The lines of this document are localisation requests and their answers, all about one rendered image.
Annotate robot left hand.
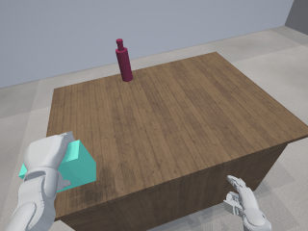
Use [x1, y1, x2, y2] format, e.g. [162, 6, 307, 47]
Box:
[23, 131, 75, 191]

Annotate table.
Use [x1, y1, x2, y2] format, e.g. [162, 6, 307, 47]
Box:
[46, 52, 308, 231]

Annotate sponge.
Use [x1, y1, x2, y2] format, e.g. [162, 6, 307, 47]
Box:
[18, 140, 96, 193]

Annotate right robot forearm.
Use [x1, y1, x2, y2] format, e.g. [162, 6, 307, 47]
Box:
[242, 208, 272, 231]

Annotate left robot forearm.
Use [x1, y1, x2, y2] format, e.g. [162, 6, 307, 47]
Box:
[4, 167, 59, 231]

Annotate robot right hand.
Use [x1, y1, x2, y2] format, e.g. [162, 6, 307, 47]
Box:
[223, 175, 260, 218]

